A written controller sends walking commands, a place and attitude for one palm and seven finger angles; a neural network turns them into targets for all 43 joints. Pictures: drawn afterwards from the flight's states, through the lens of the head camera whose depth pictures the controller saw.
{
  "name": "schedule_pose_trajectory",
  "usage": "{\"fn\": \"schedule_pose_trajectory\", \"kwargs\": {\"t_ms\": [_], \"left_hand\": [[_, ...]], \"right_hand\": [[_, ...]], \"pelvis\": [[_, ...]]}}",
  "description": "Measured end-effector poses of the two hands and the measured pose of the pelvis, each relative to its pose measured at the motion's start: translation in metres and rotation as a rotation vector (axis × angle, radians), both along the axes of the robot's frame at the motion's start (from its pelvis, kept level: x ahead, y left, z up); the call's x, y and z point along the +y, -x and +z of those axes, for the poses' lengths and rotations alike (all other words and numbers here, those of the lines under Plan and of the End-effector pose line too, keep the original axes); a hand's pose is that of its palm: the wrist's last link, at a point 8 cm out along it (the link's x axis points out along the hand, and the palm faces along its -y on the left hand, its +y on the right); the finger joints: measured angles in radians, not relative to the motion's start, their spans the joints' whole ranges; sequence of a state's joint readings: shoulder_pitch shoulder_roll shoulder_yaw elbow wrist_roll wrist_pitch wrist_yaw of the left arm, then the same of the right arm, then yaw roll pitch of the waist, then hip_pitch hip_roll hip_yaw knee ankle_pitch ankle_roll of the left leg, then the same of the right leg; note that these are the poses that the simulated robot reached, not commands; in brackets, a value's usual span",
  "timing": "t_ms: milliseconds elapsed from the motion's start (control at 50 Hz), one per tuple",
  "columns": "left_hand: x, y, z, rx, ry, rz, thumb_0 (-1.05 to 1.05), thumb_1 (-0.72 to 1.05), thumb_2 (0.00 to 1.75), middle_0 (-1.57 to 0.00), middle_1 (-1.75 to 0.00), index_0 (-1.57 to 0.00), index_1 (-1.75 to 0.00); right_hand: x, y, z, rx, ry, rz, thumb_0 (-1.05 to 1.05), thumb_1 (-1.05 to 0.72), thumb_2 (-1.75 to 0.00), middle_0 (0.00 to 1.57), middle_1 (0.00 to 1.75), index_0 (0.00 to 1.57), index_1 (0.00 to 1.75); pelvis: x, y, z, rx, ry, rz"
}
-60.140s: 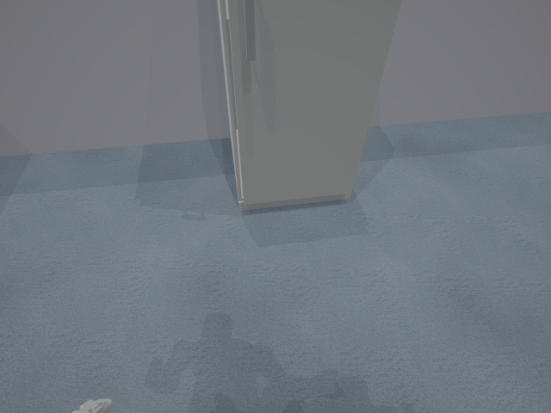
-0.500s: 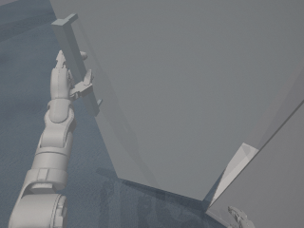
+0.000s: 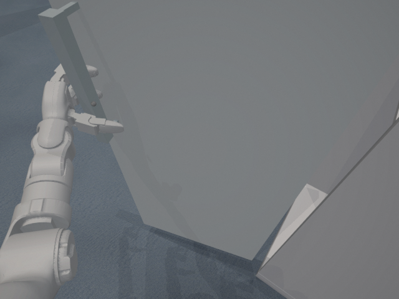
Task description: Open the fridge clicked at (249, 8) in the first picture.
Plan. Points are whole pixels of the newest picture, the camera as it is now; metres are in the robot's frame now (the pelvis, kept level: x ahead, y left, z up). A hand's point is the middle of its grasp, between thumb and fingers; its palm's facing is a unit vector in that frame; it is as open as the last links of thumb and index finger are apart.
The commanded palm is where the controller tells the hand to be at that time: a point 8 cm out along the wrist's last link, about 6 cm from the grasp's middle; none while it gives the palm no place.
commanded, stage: loosen the grip on the handle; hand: left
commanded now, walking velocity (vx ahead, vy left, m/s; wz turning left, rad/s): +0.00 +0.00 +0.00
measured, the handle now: (91, 83) +0.48 +0.23 +0.18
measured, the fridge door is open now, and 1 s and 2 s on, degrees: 107 107 107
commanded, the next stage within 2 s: slip the hand off the handle in 0.14 s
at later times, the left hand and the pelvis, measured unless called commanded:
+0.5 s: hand (62, 103) +0.43 +0.27 +0.17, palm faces +0.26 -0.95 -0.17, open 14.7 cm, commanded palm +0.40 +0.31 +0.18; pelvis +0.02 +0.01 +0.00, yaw +0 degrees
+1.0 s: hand (53, 104) +0.42 +0.28 +0.17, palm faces +0.19 -0.96 -0.19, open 14.7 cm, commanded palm +0.37 +0.33 +0.18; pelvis +0.01 +0.03 +0.00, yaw -1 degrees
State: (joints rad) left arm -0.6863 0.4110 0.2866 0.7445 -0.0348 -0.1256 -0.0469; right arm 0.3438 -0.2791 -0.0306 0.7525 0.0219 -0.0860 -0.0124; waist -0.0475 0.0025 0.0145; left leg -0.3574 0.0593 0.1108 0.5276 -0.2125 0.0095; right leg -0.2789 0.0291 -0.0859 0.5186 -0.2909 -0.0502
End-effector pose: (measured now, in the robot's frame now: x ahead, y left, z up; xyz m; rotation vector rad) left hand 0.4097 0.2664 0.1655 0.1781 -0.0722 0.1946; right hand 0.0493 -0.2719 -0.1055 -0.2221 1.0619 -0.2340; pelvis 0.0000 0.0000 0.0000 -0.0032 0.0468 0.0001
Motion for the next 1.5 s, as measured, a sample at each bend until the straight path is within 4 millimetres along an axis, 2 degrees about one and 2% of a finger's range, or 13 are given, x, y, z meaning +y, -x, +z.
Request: {"fn": "schedule_pose_trajectory", "kwargs": {"t_ms": [120,280,380,480,660,780,860,940,1020,1120,1300,1400,1500], "left_hand": [[0.002,-0.008,0.006,-0.042,-0.026,0.013,-0.01,-0.51,0.22,-0.36,-1.27,-0.33,-1.24],[0.01,-0.002,0.013,-0.041,-0.007,0.01,-0.01,-0.55,0.2,-0.29,-1.19,-0.28,-1.18],[0.029,0.0,0.009,-0.015,0.009,0.048,-0.01,-0.55,0.2,-0.27,-1.17,-0.27,-1.16],[0.048,0.009,0.007,-0.009,-0.006,0.062,-0.02,-0.55,0.2,-0.26,-1.16,-0.26,-1.15],[0.058,0.015,0.017,-0.045,-0.014,0.021,-0.02,-0.55,0.2,-0.25,-1.16,-0.25,-1.15],[0.069,0.006,0.01,0.005,0.002,0.041,-0.02,-0.55,0.2,-0.25,-1.16,-0.26,-1.15],[0.075,0.004,0.013,-0.029,-0.018,0.047,-0.02,-0.55,0.2,-0.25,-1.16,-0.25,-1.15],[0.071,0.01,0.016,-0.066,-0.036,0.013,-0.02,-0.55,0.2,-0.25,-1.15,-0.25,-1.15],[0.063,0.022,0.011,-0.06,-0.025,-0.02,-0.02,-0.55,0.2,-0.25,-1.15,-0.25,-1.15],[0.061,0.045,0.0,-0.042,-0.005,0.005,-0.02,-0.55,0.2,-0.25,-1.15,-0.26,-1.15],[0.065,0.091,0.012,-0.092,-0.031,0.056,-0.02,-0.55,0.2,-0.25,-1.16,-0.26,-1.15],[0.065,0.109,0.012,-0.057,-0.008,0.054,-0.02,-0.55,0.2,-0.25,-1.16,-0.25,-1.15],[0.06,0.121,0.006,-0.035,0.005,0.05,-0.02,-0.56,0.2,-0.25,-1.16,-0.25,-1.15]], "right_hand": [[0.001,-0.012,-0.002,0.001,-0.004,-0.025,0.01,-0.91,-0.9,0.2,0.3,0.2,0.29],[0.016,-0.054,-0.003,-0.077,-0.021,-0.003,0.01,-0.91,-0.9,0.2,0.3,0.2,0.29],[0.026,-0.077,0.003,-0.127,-0.018,0.027,0.01,-0.91,-0.9,0.2,0.3,0.2,0.3],[0.032,-0.086,0.008,-0.152,-0.005,0.049,0.01,-0.91,-0.9,0.2,0.3,0.2,0.3],[0.039,-0.065,0.005,-0.119,0.014,0.048,0.01,-0.91,-0.9,0.2,0.3,0.2,0.3],[0.04,-0.034,0.002,-0.07,0.021,0.015,0.01,-0.91,-0.9,0.2,0.3,0.2,0.3],[0.039,-0.01,0.0,-0.025,0.024,-0.01,0.01,-0.91,-0.9,0.2,0.3,0.2,0.3],[0.038,0.009,-0.002,0.01,0.018,-0.04,0.01,-0.91,-0.9,0.2,0.3,0.2,0.3],[0.037,0.012,-0.002,-0.001,0.01,-0.065,0.01,-0.91,-0.9,0.2,0.3,0.2,0.3],[0.038,-0.007,0.002,-0.072,0.005,-0.054,0.01,-0.91,-0.9,0.2,0.3,0.2,0.3],[0.047,-0.077,0.016,-0.246,-0.005,0.07,0.01,-0.91,-0.9,0.2,0.3,0.2,0.3],[0.052,-0.11,0.027,-0.337,-0.017,0.119,0.01,-0.91,-0.9,0.2,0.3,0.2,0.3],[0.055,-0.13,0.035,-0.394,-0.023,0.157,0.01,-0.91,-0.9,0.2,0.3,0.2,0.3]], "pelvis": [[-0.001,-0.016,0.001,0.011,-0.006,-0.01],[0.006,-0.027,0.001,0.007,-0.007,-0.003],[0.009,-0.026,0.001,0.014,-0.006,-0.002],[0.014,-0.023,0.001,0.015,0.001,0.004],[0.023,-0.014,-0.001,0.006,0.015,0.022],[0.027,-0.005,-0.001,0.017,0.018,0.017],[0.029,-0.003,-0.001,0.028,0.019,0.006],[0.031,-0.005,-0.001,0.027,0.019,-0.003],[0.032,-0.008,0.001,0.011,0.017,-0.011],[0.03,-0.008,0.001,-0.017,0.014,-0.015],[0.023,-0.002,0.003,-0.053,0.013,0.007],[0.017,0.001,0.003,-0.07,0.01,0.023],[0.011,0.003,0.003,-0.08,0.006,0.027]]}}
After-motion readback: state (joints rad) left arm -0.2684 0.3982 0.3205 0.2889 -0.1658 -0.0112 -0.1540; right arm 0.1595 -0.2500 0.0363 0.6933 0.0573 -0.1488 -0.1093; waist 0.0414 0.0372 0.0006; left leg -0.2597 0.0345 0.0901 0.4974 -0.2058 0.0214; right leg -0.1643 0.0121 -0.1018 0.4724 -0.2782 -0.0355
